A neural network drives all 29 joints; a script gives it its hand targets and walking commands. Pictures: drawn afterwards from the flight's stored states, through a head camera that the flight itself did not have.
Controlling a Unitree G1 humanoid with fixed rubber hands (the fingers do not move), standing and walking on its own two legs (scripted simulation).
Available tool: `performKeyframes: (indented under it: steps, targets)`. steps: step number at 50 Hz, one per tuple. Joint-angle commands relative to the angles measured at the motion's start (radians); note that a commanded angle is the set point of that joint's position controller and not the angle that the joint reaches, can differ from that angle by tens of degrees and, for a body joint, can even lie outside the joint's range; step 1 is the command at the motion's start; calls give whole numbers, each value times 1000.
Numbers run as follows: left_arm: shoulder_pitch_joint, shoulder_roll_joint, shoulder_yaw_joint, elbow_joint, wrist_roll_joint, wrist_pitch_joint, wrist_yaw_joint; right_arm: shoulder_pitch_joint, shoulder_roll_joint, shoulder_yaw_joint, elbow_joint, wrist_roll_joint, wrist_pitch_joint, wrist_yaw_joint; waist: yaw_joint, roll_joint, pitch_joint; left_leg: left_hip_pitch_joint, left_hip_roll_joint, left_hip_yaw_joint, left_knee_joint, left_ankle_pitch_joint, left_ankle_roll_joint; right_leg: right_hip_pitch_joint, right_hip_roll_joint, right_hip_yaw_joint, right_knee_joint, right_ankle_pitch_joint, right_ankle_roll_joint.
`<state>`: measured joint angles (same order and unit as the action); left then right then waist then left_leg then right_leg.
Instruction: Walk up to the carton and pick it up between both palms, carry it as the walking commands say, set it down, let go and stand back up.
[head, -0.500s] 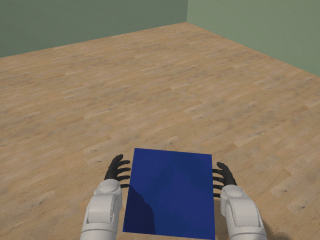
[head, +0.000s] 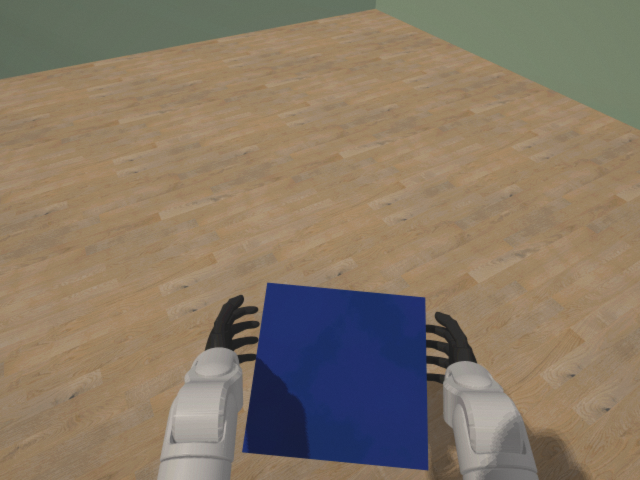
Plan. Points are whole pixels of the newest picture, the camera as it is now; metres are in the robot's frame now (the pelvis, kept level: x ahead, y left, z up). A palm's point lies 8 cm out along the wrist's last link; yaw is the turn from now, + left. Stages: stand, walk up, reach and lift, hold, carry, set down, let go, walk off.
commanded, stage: carry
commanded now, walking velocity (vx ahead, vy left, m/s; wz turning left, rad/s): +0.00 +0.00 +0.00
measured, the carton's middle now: (334, 376) +0.31 +0.00 -0.09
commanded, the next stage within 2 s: hold in 0.90 s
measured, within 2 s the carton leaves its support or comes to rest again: neither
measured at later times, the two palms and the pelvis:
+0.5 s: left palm (223, 342) +0.30 +0.14 +0.04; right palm (457, 354) +0.29 -0.15 +0.03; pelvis +0.02 +0.00 +0.00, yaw +0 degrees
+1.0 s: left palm (215, 347) +0.29 +0.15 +0.04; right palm (451, 360) +0.28 -0.14 +0.03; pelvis +0.03 +0.01 +0.01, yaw +0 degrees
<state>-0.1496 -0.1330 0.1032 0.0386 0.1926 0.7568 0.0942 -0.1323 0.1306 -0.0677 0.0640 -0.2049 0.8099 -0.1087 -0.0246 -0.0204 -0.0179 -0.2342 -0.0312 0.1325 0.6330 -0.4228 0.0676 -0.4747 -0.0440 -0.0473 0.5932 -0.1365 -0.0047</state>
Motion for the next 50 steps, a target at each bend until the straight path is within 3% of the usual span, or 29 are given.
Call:
performKeyframes:
  steps: [1,3,5,6,10,11,13,15,18,21,22,23,26,27,29,30,31,33,35,37,39,42,43,44,45,46,47,49,50]
  targets:
    - [-390,-932,-611,-70,-289,-26,-263,-500,830,576,-220,292,-87,276,-2,55,-408,98,154,-115,-118,520,-11,210,-82,57,-28,225,-55]
    - [-393,-901,-594,-95,-280,-39,-261,-504,816,573,-206,295,-96,279,-1,24,-393,76,155,-125,-135,475,-18,214,-81,59,-22,204,-62]
    - [-472,-923,-631,-164,-306,-54,-266,-510,874,595,-175,311,-100,286,-5,83,-390,109,142,-104,-119,544,-19,213,-80,72,-23,300,-78]
    - [-442,-914,-603,-93,-288,-50,-267,-520,855,581,-176,297,-103,282,0,11,-413,69,142,-113,-106,527,-20,273,-83,58,-28,329,-69]
    - [-386,-912,-597,-101,-276,-56,-268,-507,846,594,-215,296,-108,287,-1,-23,-442,106,165,-117,-101,653,-39,303,-90,53,12,425,-69]
    - [-498,-918,-648,-188,-316,-58,-266,-450,863,588,-183,294,-96,284,-3,-3,-394,95,152,-115,-122,570,-36,252,-80,62,13,350,-60]
    - [-351,-912,-566,-6,-255,-32,-273,-529,834,579,-183,292,-97,288,2,0,-375,62,147,-110,-152,413,-14,266,-77,44,-26,196,-63]
    - [-446,-907,-594,-98,-261,-46,-261,-518,848,570,-149,301,-97,293,5,85,-322,70,153,-131,-194,397,-33,172,-67,68,-34,79,-61]
    - [-425,-921,-595,-65,-287,-42,-274,-417,860,545,-111,252,-83,276,-1,-41,-352,37,147,-111,-160,347,-16,255,-78,65,-63,183,-52]
    - [-484,-970,-626,-132,-308,-61,-278,-576,891,601,-249,314,-114,289,2,28,-396,104,141,-93,-138,428,-26,233,-86,77,-27,279,-67]
    - [-443,-940,-612,-113,-288,-50,-269,-561,868,606,-238,311,-107,286,7,-21,-384,48,132,-111,-141,415,-34,261,-90,77,-28,286,-65]
    - [-419,-947,-617,-121,-297,-50,-261,-501,856,588,-229,304,-102,284,2,58,-399,107,157,-102,-123,599,-34,245,-85,57,6,357,-66]
    - [-484,-909,-618,-167,-288,-43,-262,-506,860,566,-185,283,-88,280,2,7,-363,72,149,-115,-155,434,-21,232,-71,68,-30,221,-59]
    - [-380,-914,-574,-42,-252,-27,-255,-462,849,548,-135,271,-82,280,4,14,-337,85,171,-125,-171,519,-38,209,-69,61,-21,183,-63]
    - [-409,-912,-605,-105,-273,-29,-256,-408,832,535,-148,260,-78,278,3,82,-351,106,154,-116,-150,539,-14,199,-72,69,-36,215,-67]
    - [-424,-902,-585,-111,-270,-38,-261,-538,855,577,-196,284,-88,281,5,-50,-388,106,149,-101,-150,401,-12,244,-72,62,-49,201,-54]
    - [-470,-919,-606,-124,-271,-43,-261,-547,838,555,-199,275,-97,283,0,51,-344,104,171,-110,-147,525,-25,214,-79,73,-35,228,-53]
    - [-379,-926,-604,-119,-285,-43,-264,-468,865,585,-204,280,-92,281,4,-26,-417,113,144,-103,-130,446,-12,258,-84,80,-24,292,-67]
    - [-473,-946,-618,-142,-293,-48,-264,-508,878,557,-175,286,-93,283,2,48,-375,124,165,-110,-155,550,-29,236,-71,66,3,276,-79]
    - [-465,-928,-630,-164,-296,-41,-260,-494,863,564,-194,282,-89,282,3,31,-359,101,167,-114,-138,600,-22,218,-61,55,-1,260,-65]
    - [-443,-916,-617,-152,-285,-40,-256,-474,863,568,-182,291,-87,282,9,38,-371,87,153,-104,-147,464,-11,226,-74,66,-35,215,-66]
    - [-478,-928,-616,-149,-276,-50,-251,-528,853,563,-206,296,-105,285,2,69,-367,111,157,-113,-138,611,-25,226,-71,63,0,313,-64]
    - [-390,-903,-588,-98,-254,-34,-252,-527,831,564,-208,283,-93,277,5,-7,-337,96,151,-93,-146,523,-29,235,-65,58,-10,281,-56]
    - [-401,-913,-571,-65,-243,-33,-248,-499,845,549,-160,279,-91,279,5,43,-329,60,163,-122,-163,535,-34,249,-71,53,-10,241,-60]
    - [-388,-938,-577,-81,-260,-38,-260,-555,874,593,-213,301,-94,285,10,-44,-345,45,153,-114,-160,401,-33,282,-79,84,-23,248,-63]
    - [-188,-984,-574,48,-305,-67,-250,-333,874,624,-158,285,-103,295,38,53,-267,-18,38,-263,-229,717,-37,697,135,139,-112,375,-14]
    - [-333,-984,-562,-21,-282,-101,-250,-422,889,627,-112,303,-113,312,52,154,-277,-64,47,-277,-266,688,-42,730,138,129,-107,359,-15]
    - [-295,-776,-440,29,-205,-101,-201,-410,675,505,-98,244,-128,272,48,80,-104,-56,18,-254,-304,671,-33,722,124,138,-171,355,-18]
    - [-421,-847,-508,-56,-229,-131,-195,-554,718,584,-154,294,-174,306,77,92,-227,3,41,-301,-300,736,-55,654,146,123,-140,293,-11]
